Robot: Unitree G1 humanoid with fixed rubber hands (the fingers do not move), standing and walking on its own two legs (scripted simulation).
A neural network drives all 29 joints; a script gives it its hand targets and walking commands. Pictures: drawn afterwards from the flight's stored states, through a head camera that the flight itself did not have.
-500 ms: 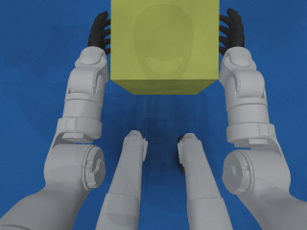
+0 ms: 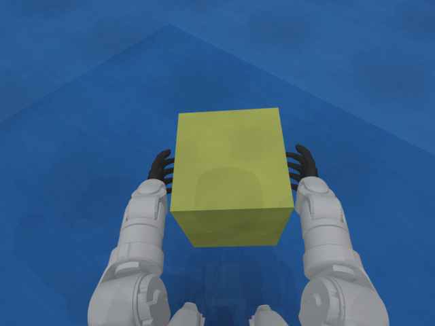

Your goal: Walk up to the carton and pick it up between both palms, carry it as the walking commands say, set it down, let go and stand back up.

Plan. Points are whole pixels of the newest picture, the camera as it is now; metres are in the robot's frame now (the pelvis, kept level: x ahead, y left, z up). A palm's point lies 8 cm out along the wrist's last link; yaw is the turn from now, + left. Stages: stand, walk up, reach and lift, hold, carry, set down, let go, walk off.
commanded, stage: reach and lift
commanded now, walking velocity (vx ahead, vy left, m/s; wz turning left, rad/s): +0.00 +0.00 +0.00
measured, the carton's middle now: (231, 184) +0.42 +0.00 -0.06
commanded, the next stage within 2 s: hold in 1.74 s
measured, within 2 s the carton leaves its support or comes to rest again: neither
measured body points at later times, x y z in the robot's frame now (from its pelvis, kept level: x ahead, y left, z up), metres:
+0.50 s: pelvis +0.06 -0.01 +0.05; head +0.07 +0.00 +0.50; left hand +0.37 +0.14 +0.04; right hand +0.38 -0.15 +0.06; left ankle +0.06 +0.14 -0.69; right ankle +0.05 -0.15 -0.69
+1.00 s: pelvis +0.03 +0.00 +0.05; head +0.00 +0.01 +0.50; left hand +0.34 +0.14 +0.08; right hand +0.34 -0.15 +0.10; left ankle +0.06 +0.14 -0.69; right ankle +0.05 -0.15 -0.69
